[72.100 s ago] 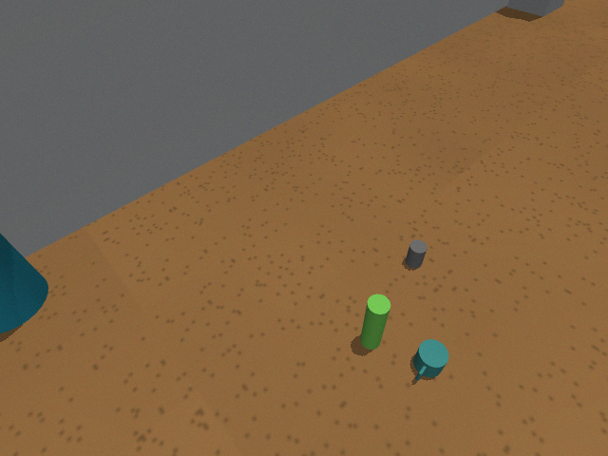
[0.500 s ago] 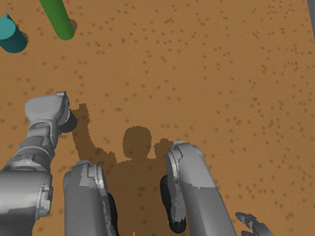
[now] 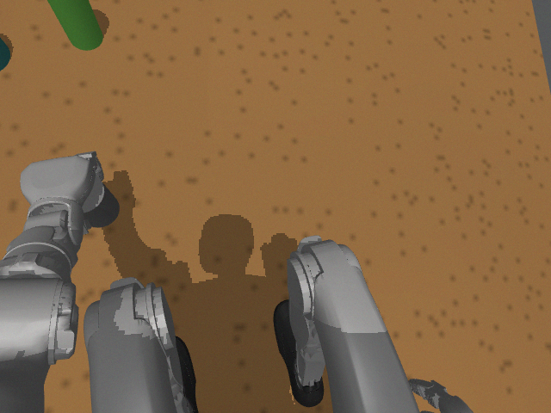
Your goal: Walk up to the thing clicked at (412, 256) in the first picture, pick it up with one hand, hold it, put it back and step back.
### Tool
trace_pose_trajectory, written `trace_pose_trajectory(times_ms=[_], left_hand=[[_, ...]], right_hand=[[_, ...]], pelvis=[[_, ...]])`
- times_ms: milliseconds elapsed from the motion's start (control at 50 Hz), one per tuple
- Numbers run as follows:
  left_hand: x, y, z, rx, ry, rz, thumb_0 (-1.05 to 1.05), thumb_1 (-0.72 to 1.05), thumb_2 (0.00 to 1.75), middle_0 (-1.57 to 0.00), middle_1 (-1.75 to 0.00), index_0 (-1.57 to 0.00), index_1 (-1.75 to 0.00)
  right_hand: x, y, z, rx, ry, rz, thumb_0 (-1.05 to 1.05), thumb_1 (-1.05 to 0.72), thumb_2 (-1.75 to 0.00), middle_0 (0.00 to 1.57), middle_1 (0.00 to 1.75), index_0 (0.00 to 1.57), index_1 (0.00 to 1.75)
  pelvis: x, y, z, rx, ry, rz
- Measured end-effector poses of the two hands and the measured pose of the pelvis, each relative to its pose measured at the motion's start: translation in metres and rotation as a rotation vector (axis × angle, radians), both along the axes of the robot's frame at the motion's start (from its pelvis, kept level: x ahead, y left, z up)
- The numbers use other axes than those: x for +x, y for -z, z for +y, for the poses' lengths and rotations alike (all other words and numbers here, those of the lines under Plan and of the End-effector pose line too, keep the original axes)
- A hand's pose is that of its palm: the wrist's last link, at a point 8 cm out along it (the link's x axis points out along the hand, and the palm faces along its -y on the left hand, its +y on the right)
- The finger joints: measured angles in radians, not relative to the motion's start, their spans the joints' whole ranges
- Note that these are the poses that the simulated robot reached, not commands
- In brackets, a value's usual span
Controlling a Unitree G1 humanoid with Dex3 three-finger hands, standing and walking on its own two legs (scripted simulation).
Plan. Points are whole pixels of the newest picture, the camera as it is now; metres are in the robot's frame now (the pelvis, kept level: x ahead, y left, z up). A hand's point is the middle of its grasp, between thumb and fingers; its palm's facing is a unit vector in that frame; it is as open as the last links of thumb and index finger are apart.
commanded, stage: lower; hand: left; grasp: from above
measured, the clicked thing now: (90, 201) +0.47 +0.22 -0.22
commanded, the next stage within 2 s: rest in 0.14 s
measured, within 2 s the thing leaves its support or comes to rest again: rests again in 0.76 s
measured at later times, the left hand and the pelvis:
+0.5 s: hand (89, 203) +0.47 +0.22 -0.24, palm faces -0.46 -0.06 -0.89, open 9.9 cm; pelvis +0.00 +0.00 -0.04, yaw -2 degrees
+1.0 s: hand (96, 206) +0.47 +0.22 -0.27, palm faces -0.44 -0.07 -0.89, open 10.0 cm; pelvis +0.01 +0.00 -0.05, yaw -5 degrees
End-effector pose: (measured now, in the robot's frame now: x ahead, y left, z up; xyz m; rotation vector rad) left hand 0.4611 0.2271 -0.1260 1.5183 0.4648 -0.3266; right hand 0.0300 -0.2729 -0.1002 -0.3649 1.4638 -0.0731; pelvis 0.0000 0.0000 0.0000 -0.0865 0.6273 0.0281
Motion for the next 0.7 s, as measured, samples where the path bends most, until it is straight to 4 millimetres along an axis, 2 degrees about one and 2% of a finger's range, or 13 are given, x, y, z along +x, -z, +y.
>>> trace_pose_trajectory(times_ms=[200, 440, 700], left_hand=[[0.003, 0.031, -0.005, -0.009, 0.027, -0.024, 0.08, -0.02, 0.76, -0.84, -0.9, -0.56, -0.87], [0.013, 0.047, -0.004, -0.004, -0.012, -0.028, 0.07, -0.02, 0.76, -0.84, -0.86, -0.56, -0.84], [0.008, 0.075, -0.001, -0.043, -0.001, -0.017, 0.07, -0.02, 0.76, -0.82, -0.83, -0.56, -0.8]], right_hand=[[-0.005, 0.014, -0.001, -0.002, -0.022, 0.021, 0.0, -0.92, -0.91, 0.2, 0.3, 0.2, 0.3], [-0.008, 0.029, 0.009, 0.072, -0.051, 0.036, 0.0, -0.92, -0.9, 0.2, 0.3, 0.2, 0.3], [-0.024, 0.025, 0.009, 0.066, -0.065, 0.074, 0.0, -0.91, -0.9, 0.2, 0.3, 0.2, 0.3]], pelvis=[[0.001, 0.021, 0.001, -0.012, 0.006, -0.019], [0.004, 0.034, 0.001, -0.021, 0.016, -0.03], [0.004, 0.045, 0.003, -0.046, 0.027, -0.055]])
